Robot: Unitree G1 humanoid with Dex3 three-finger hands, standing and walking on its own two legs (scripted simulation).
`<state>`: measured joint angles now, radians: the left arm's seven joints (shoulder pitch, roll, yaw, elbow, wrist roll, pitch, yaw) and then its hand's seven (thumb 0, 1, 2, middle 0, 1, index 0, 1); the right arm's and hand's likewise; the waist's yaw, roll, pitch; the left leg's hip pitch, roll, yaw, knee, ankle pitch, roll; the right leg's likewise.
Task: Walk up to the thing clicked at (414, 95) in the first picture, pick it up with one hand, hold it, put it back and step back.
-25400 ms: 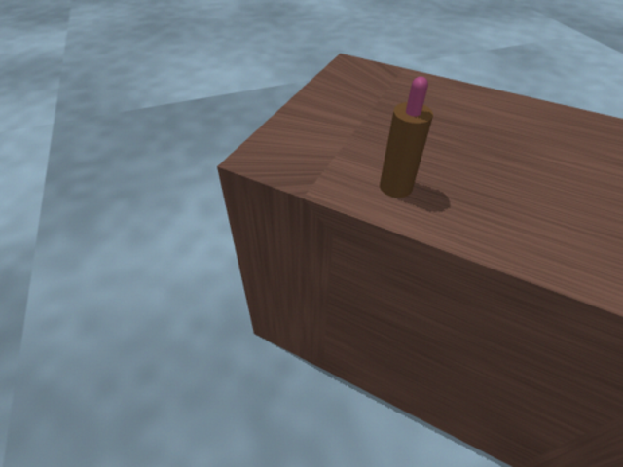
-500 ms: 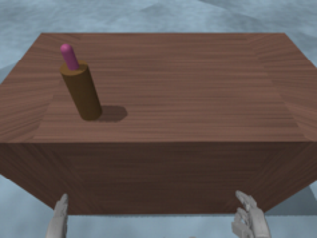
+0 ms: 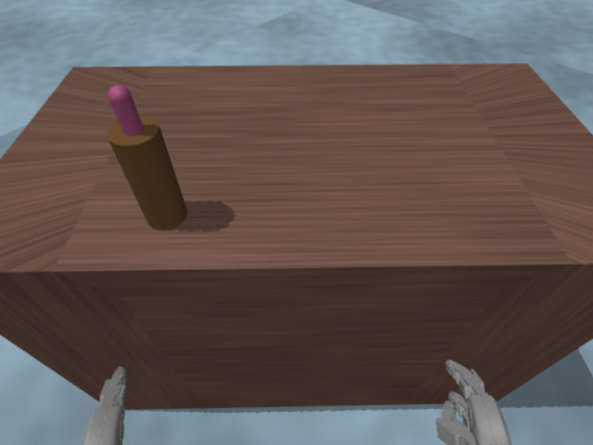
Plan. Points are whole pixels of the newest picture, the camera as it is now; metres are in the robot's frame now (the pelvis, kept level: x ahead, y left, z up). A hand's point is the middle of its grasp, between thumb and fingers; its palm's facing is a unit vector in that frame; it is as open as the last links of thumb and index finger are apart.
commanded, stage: home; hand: left
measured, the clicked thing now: (146, 161) +0.47 +0.20 +0.14
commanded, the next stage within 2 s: stand in 0.98 s
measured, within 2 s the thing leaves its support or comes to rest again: neither
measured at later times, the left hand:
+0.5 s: hand out of the picture +0.16 +0.19 -0.05, palm faces +0.11 -0.95 -0.28, open 17.7 cm
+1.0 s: hand out of the picture +0.15 +0.22 -0.09, palm faces -0.04 -0.94 -0.35, open 17.6 cm
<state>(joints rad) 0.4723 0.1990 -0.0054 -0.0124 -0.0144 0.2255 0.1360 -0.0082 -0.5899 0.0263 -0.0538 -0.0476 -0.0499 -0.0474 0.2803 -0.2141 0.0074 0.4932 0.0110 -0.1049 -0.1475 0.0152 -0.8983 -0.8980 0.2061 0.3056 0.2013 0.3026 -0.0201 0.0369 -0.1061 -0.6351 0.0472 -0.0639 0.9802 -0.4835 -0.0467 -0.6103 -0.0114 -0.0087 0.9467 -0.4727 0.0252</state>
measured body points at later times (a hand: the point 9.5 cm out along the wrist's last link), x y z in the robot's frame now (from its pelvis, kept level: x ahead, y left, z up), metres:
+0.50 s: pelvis -0.01 +0.01 +0.00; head +0.02 +0.01 +0.45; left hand +0.15 +0.24 -0.03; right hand +0.16 -0.23 -0.07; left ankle +0.01 +0.15 -0.68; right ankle +0.00 -0.14 -0.68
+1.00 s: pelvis +0.00 +0.01 +0.01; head +0.03 +0.01 +0.46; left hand +0.15 +0.27 -0.07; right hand +0.14 -0.26 -0.09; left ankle +0.01 +0.15 -0.68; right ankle +0.00 -0.14 -0.68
